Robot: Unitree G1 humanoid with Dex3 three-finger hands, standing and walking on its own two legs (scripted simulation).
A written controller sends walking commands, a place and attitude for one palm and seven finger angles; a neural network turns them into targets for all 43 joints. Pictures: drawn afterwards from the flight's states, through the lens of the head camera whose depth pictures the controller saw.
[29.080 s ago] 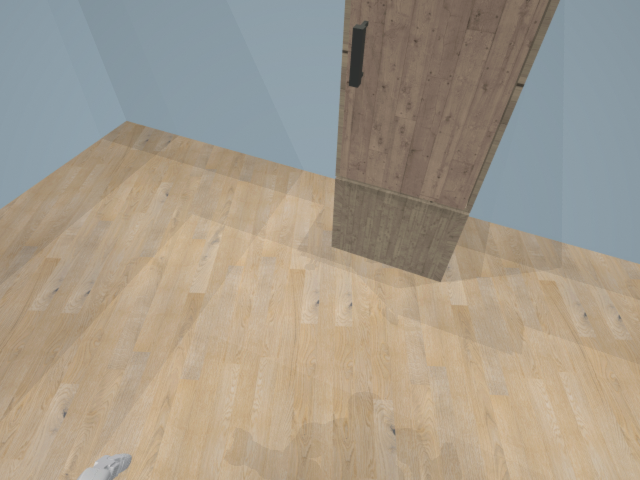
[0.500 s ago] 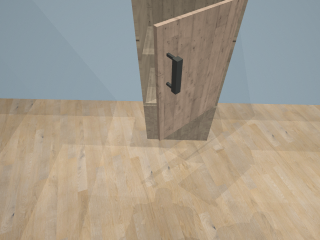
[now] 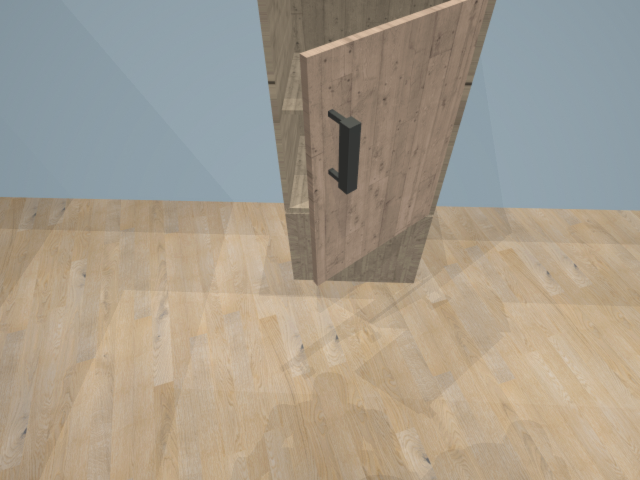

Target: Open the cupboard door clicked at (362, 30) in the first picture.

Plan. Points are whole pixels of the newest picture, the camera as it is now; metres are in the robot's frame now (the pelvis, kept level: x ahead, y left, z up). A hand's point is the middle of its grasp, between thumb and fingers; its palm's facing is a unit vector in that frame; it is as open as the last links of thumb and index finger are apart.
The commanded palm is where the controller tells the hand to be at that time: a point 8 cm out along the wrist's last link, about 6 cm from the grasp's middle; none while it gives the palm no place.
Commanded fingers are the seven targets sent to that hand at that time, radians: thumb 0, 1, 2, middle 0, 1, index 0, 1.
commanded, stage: walk to a spot facing it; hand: left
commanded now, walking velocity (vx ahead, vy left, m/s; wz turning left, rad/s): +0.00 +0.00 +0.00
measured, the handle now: (341, 151) +0.63 +0.00 +0.05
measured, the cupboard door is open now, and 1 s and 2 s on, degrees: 40 40 40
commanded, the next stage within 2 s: none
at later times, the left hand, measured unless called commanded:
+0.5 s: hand out of the picture +0.06 +0.21 -0.19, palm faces -0.09 -0.98 -0.20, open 7.4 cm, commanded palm none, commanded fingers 0.00 0.90 0.90 -0.20 -0.30 -0.20 -0.30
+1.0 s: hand out of the picture +0.14 +0.14 -0.17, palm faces -0.42 -0.87 -0.27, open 7.3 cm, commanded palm none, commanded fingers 0.00 0.90 0.90 -0.20 -0.30 -0.20 -0.30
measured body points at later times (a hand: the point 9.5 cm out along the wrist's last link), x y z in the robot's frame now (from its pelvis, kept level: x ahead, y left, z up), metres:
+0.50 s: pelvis -0.01 +0.02 -0.01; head +0.04 +0.03 +0.44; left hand +0.06 +0.26 -0.17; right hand -0.02 -0.23 -0.16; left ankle -0.01 +0.13 -0.75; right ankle -0.01 -0.07 -0.73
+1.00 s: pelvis -0.01 -0.02 -0.01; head +0.06 -0.06 +0.43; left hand +0.17 +0.18 -0.15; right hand -0.03 -0.29 -0.16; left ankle +0.03 +0.13 -0.68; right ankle -0.06 -0.12 -0.75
